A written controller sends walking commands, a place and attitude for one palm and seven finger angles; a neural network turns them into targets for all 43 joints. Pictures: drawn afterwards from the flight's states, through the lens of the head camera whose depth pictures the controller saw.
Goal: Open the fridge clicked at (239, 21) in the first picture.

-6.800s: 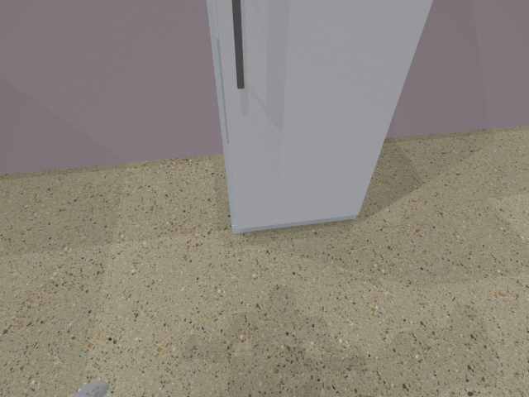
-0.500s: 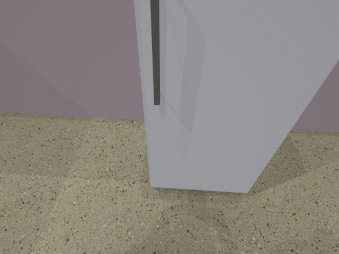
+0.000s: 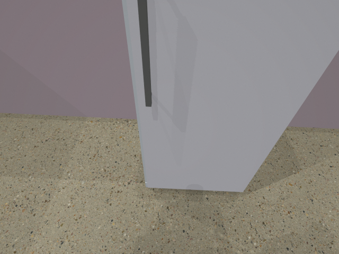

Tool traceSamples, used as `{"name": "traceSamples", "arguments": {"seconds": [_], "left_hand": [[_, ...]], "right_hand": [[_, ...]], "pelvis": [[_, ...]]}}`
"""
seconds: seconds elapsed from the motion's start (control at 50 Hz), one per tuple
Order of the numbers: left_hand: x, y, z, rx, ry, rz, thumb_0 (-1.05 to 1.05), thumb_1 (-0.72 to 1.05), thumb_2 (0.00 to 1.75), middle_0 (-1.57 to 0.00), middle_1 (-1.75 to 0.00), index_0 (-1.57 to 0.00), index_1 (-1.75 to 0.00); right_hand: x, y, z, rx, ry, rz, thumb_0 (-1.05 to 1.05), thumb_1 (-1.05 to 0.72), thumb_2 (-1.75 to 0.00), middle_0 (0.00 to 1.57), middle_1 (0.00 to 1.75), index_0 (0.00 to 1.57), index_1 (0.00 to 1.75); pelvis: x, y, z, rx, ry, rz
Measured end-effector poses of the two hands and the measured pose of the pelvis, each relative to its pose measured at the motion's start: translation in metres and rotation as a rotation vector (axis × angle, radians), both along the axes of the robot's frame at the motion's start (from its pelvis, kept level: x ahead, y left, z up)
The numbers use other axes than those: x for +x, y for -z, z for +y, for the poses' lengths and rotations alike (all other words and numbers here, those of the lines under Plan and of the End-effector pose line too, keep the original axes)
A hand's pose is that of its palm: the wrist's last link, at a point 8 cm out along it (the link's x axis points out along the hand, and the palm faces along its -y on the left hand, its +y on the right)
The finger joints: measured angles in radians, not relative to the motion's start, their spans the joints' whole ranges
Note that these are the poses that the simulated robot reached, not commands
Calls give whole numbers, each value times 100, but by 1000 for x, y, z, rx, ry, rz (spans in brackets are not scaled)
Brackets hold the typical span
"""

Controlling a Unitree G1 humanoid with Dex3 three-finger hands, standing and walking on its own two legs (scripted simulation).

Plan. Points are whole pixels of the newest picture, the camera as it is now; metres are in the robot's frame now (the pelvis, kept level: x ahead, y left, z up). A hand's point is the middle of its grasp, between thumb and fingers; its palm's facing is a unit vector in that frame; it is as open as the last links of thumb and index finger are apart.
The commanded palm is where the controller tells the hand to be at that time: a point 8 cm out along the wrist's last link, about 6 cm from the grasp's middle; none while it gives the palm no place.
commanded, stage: look again from close up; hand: left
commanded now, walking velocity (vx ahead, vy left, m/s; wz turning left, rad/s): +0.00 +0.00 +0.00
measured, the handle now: (146, 44) +0.57 +0.10 +0.22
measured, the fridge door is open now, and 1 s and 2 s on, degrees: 0 0 0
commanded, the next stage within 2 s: shuffle to correct the standing spot in 1.50 s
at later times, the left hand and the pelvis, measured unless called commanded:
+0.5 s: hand out of the picture -0.01 +0.17 -0.18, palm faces +0.02 -0.98 -0.18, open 7.4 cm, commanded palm none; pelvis +0.00 +0.01 +0.00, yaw +0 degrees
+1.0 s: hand out of the picture -0.02 +0.16 -0.18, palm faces +0.03 -0.98 -0.17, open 7.4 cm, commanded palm none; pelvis +0.00 +0.00 +0.00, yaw +0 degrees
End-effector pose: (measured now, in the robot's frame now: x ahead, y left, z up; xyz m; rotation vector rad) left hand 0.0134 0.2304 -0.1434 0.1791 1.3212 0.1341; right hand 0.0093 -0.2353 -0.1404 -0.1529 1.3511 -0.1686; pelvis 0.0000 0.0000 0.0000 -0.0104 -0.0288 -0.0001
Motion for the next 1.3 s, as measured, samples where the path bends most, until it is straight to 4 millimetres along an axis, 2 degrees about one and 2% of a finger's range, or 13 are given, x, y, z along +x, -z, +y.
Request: {"name": "traceSamples", "arguments": {"seconds": [0.18, 0.36, 0.54, 0.72, 1.06, 1.3], "left_hand": [[2, 1, -4, -14, -7, 10, 0, 90, 90, -20, -30, -20, -30], [-14, 2, -6, -21, -26, 48, 0, 90, 90, -20, -30, -20, -30], [-31, 2, -8, -26, -47, 85, 0, 91, 90, -20, -30, -20, -30], [-39, 2, -13, -30, -56, 100, 0, 91, 90, -20, -30, -20, -30], [-33, 3, -22, -39, -56, 90, 0, 91, 90, -20, -30, -20, -30], [-24, 3, -26, -39, -51, 83, 0, 91, 90, -20, -30, -20, -30]], "right_hand": [[-4, 2, 12, 19, 10, 21, 1, -91, -89, 20, 30, 20, 30], [-5, 4, 20, 32, 14, 26, 1, -91, -89, 20, 30, 20, 30], [-7, 4, 22, 33, 16, 28, 1, -91, -89, 20, 30, 20, 30], [-9, 5, 21, 37, 18, 30, 1, -91, -89, 20, 30, 20, 30], [-18, 6, 19, 42, 29, 54, 1, -91, -89, 20, 30, 20, 30], [-17, 6, 19, 48, 33, 60, 1, -91, -89, 20, 30, 20, 30]], "pelvis": [[4, 0, 3, 1, 1, 0], [5, -1, 5, 2, 1, -2], [5, -1, 6, 4, 1, -1], [4, -1, 5, 4, 1, 0], [5, -1, -1, 5, 1, 6], [9, 0, -4, 6, 5, 10]]}}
